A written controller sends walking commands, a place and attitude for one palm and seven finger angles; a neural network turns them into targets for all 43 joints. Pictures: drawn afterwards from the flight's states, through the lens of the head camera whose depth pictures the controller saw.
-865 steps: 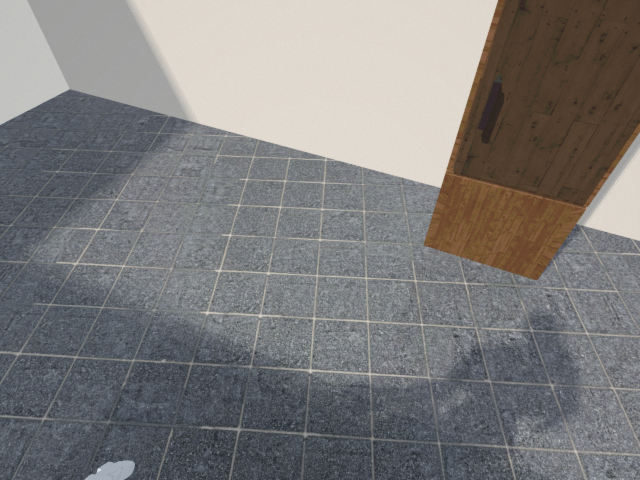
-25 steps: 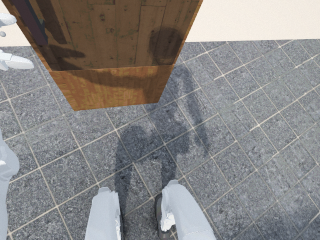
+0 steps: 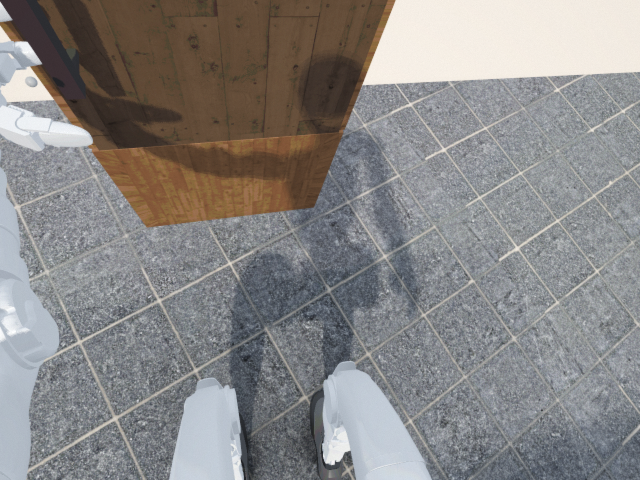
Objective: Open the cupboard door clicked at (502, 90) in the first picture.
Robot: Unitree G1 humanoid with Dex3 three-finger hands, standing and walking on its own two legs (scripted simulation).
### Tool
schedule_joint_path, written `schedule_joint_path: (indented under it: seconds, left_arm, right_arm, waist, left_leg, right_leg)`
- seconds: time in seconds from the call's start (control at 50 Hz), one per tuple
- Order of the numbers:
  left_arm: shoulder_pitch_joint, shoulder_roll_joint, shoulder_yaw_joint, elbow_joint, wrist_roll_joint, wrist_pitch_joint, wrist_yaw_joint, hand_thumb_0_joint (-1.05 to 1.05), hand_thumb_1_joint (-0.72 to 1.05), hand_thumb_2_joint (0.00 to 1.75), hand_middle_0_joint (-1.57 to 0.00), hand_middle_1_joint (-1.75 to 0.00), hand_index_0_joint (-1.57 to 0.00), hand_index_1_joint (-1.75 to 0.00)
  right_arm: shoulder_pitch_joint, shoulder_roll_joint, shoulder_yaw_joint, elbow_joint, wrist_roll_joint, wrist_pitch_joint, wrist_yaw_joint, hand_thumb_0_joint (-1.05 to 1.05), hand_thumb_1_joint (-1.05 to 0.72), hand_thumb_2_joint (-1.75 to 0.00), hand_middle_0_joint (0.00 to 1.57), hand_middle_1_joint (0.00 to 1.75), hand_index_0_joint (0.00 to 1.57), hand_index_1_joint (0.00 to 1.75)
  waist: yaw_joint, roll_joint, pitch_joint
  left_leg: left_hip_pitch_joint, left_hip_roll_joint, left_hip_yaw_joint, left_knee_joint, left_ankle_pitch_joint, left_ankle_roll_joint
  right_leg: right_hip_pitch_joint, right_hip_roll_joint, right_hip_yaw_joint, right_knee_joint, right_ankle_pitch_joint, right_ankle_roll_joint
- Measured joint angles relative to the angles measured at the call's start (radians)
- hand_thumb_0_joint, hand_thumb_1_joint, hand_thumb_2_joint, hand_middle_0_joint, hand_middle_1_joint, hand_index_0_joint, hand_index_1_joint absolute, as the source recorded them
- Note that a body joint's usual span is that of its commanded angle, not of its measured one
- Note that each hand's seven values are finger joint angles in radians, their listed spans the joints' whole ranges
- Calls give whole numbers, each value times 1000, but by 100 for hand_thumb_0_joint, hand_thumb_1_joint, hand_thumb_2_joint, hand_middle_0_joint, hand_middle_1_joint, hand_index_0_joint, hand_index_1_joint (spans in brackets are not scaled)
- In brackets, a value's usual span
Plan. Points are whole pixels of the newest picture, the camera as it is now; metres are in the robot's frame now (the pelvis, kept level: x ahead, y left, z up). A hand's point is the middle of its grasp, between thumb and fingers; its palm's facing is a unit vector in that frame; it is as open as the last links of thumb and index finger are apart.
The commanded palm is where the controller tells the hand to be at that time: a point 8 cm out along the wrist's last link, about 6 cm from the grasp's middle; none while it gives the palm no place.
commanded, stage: slide the fingers in behind the handle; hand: left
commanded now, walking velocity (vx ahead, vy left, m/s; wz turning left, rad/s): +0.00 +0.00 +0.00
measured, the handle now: (45, 26) +0.60 +0.24 +0.06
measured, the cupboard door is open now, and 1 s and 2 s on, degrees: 0 0 1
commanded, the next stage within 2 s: close the thumb around the handle in 1.10 s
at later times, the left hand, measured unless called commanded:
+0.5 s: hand (74, 77) +0.55 +0.21 +0.05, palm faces +0.09 -1.00 -0.02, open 14.0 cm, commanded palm +0.52 +0.24 +0.05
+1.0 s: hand (79, 78) +0.55 +0.21 +0.05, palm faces +0.11 -0.99 -0.02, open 14.1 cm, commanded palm +0.52 +0.23 +0.05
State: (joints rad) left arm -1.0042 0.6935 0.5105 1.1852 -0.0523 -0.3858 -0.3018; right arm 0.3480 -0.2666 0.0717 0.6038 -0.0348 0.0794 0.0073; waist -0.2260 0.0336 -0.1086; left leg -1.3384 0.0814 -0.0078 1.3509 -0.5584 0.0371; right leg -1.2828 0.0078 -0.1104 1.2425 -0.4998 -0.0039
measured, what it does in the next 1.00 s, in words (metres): stands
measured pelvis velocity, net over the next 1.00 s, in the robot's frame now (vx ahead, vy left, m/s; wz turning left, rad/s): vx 0.01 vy -0.01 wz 0.02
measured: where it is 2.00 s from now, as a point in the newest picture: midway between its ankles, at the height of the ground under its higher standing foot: (282, 462)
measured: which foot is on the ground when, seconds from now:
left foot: down 0.00-1.00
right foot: down 0.00-1.00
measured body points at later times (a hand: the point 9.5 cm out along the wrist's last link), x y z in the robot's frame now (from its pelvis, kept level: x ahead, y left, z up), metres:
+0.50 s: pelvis +0.00 +0.00 +0.00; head +0.19 +0.03 +0.41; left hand +0.54 +0.27 +0.06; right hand +0.01 -0.26 -0.10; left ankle +0.02 +0.10 -0.61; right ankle +0.04 -0.13 -0.61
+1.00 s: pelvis +0.01 -0.01 +0.01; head +0.19 +0.03 +0.42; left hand +0.53 +0.26 +0.06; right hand +0.01 -0.27 -0.10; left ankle +0.02 +0.10 -0.61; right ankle +0.04 -0.13 -0.61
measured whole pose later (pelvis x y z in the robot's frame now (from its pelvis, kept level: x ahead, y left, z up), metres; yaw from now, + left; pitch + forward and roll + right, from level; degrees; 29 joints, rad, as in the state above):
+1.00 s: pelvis +0.01 -0.01 +0.01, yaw +1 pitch +30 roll -5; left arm -0.99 0.56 0.42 1.19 -0.05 -0.45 -0.17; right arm 0.35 -0.26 0.04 0.62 -0.05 0.09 0.03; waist -0.21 0.03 -0.13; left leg -1.29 0.07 0.00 1.32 -0.56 0.03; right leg -1.24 0.00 -0.10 1.23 -0.51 -0.01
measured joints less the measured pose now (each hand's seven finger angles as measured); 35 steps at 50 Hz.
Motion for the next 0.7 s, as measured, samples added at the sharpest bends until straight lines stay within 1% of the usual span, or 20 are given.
schedule_joint_path:
  seconds: [0.14, 0.22, 0.32, 0.46, 0.54, 0.62, 0.7]
  left_arm:
    - [13, -39, -15, -24, -5, -10, 18, -1, -50, 30, -30, -120, -30, -120]
    - [23, -63, -23, -33, -2, -8, 35, -1, -50, 30, -30, -120, -30, -120]
    - [28, -91, -42, -28, -2, -22, 64, -1, -50, 30, -30, -120, -30, -120]
    - [11, -104, -52, -9, 12, -35, 94, -1, -50, 30, -30, -120, -30, -120]
    - [18, -120, -55, -21, 11, -51, 107, -1, -50, 30, -30, -120, -30, -120]
    - [14, -127, -55, -11, 7, -47, 127, -1, -50, 30, -30, -120, -29, -120]
    - [9, -129, -68, -7, 6, -43, 143, -1, -50, 30, -30, -120, -28, -120]
  right_arm:
    - [-5, 2, -8, 4, -3, 2, 6, 0, -91, -89, 20, 30, 21, 30]
    - [-5, 4, -11, 2, -4, 3, 9, 0, -91, -89, 20, 30, 21, 30]
    - [-5, 9, -13, 5, -5, 3, 14, 0, -91, -89, 20, 30, 21, 30]
    - [-3, 13, -13, 3, -10, 1, 15, 0, -91, -89, 20, 30, 21, 30]
    - [0, 14, -17, 6, -13, 6, 20, 0, -91, -89, 20, 30, 21, 30]
    - [6, 14, -17, 8, -12, 11, 22, 0, -91, -89, 20, 30, 21, 30]
    - [11, 15, -20, 12, -13, 11, 24, 0, -91, -89, 20, 30, 21, 30]
  waist:
    - [5, 0, -6]
    - [7, 2, -9]
    - [11, 4, -10]
    - [3, 5, -14]
    - [5, 7, -13]
    - [7, 8, -13]
    - [11, 8, -11]
  left_leg:
    - [10, -2, 1, -7, -1, -1]
    - [19, -4, 3, -13, 0, -1]
    - [35, -5, 6, -21, 1, -2]
    - [29, -7, 7, -18, 1, -3]
    - [33, -6, 11, -19, 0, -4]
    - [38, -7, 14, -23, 2, -5]
    - [40, -9, 12, -27, 5, -6]
  right_leg:
    - [9, -1, 2, -4, -2, 0]
    - [17, -2, 3, -9, -3, 0]
    - [31, -4, 6, -13, -3, 0]
    - [22, -5, 8, -5, -5, -2]
    - [22, -4, 12, -3, -6, -2]
    - [24, -5, 14, -3, -7, -3]
    - [27, -6, 13, -5, -6, -5]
